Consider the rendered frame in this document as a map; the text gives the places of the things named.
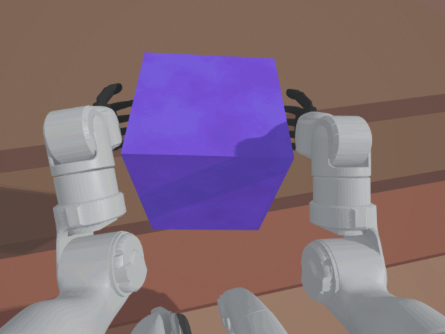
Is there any robot left forearm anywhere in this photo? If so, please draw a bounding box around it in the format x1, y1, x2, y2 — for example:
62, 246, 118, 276
43, 105, 126, 288

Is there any carton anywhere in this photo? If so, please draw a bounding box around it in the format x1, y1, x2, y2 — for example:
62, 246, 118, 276
121, 52, 294, 230

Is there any robot left thigh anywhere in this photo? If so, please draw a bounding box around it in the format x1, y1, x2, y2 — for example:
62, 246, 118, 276
131, 311, 181, 334

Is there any robot right upper arm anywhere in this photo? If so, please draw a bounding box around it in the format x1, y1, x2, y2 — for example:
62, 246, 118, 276
301, 237, 445, 334

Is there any robot left upper arm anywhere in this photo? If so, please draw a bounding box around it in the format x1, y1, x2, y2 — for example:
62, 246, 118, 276
0, 231, 147, 334

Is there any right robot hand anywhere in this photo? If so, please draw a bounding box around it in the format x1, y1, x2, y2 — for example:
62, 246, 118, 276
284, 89, 317, 150

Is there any robot left foot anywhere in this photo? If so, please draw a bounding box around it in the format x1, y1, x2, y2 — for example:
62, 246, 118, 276
177, 314, 192, 334

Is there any left robot hand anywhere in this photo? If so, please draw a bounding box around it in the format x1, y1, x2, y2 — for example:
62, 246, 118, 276
93, 83, 133, 151

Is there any robot right forearm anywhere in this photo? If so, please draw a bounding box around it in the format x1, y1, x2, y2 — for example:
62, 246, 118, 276
295, 111, 387, 277

